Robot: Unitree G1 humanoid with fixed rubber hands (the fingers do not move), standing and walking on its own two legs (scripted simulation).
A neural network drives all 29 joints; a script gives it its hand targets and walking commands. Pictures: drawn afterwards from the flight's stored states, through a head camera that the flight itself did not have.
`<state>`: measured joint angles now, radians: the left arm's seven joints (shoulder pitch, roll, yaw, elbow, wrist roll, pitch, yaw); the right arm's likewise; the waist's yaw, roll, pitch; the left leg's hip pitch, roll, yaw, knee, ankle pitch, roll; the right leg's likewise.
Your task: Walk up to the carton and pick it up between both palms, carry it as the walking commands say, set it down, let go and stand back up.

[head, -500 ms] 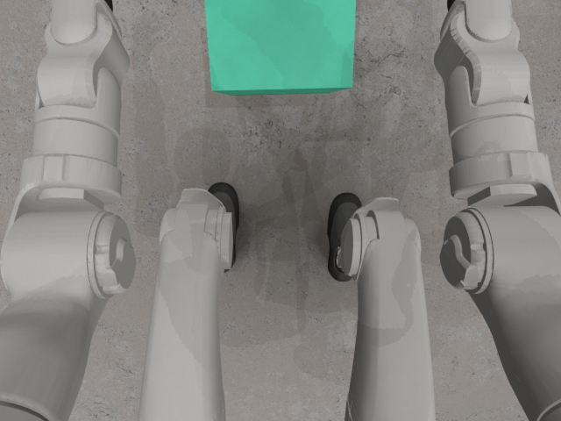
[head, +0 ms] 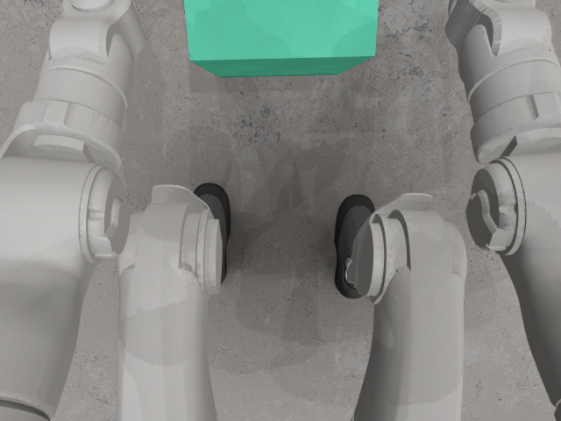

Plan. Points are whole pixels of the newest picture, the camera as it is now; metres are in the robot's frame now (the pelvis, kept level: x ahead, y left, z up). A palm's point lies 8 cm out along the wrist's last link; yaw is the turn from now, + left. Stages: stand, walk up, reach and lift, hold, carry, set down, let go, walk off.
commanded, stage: reach and lift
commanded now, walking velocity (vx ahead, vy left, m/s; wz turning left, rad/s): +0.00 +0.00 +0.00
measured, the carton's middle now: (278, 9) +0.54 +0.03 -0.28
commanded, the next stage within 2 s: none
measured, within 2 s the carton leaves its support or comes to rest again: leaves its support in 1.66 s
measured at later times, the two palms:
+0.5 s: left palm out of the picture +0.55 +0.20 -0.22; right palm out of the picture +0.56 -0.15 -0.23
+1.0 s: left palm out of the picture +0.55 +0.17 -0.21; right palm out of the picture +0.57 -0.13 -0.21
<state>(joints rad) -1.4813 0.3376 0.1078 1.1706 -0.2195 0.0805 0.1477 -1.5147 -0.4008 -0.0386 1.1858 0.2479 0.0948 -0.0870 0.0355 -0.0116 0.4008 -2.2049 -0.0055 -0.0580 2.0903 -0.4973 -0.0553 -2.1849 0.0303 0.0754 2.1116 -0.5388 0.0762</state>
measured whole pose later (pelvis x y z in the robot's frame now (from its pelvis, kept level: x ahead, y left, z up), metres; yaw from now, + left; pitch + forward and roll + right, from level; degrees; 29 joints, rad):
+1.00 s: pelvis +0.02 +0.00 -0.02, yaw +0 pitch +40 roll +0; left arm -1.50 0.28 0.12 1.22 -0.18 -0.02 0.13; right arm -1.52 -0.30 -0.04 1.18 0.18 0.01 -0.12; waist 0.04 0.00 0.35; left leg -2.31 0.00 -0.06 2.15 -0.53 -0.06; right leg -2.29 0.04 0.07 2.17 -0.57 0.08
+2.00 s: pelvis +0.02 +0.00 -0.02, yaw -1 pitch +41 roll +0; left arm -1.37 0.17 0.30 0.98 0.01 0.23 0.14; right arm -1.36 -0.19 -0.33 0.93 -0.04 0.21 -0.09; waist 0.05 -0.02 0.19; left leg -2.34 -0.03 -0.08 2.16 -0.53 -0.08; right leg -2.33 0.06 0.09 2.18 -0.56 0.09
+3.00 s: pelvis -0.02 +0.00 +0.05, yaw -1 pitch +27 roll +0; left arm -1.42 0.10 0.37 0.60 0.10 0.44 0.17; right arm -1.47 -0.17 -0.41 0.68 -0.08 0.38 -0.10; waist 0.04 -0.03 0.52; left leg -1.94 -0.05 -0.09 1.95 -0.48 -0.08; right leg -1.93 0.07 0.08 1.96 -0.50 0.09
